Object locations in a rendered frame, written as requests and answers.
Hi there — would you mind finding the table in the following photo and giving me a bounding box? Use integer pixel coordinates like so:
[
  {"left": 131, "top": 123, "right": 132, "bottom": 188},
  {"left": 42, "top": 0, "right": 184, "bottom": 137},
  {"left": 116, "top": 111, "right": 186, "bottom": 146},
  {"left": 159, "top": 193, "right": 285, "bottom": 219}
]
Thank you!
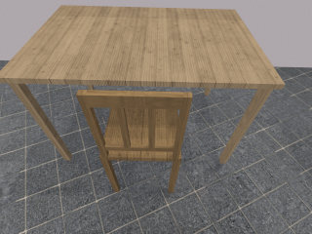
[{"left": 0, "top": 5, "right": 286, "bottom": 164}]

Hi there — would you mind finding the chair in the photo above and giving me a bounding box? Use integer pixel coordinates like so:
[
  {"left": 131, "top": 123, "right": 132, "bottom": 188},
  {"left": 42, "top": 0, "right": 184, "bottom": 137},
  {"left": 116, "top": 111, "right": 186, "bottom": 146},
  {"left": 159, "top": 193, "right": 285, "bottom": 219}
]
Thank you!
[{"left": 76, "top": 90, "right": 193, "bottom": 193}]

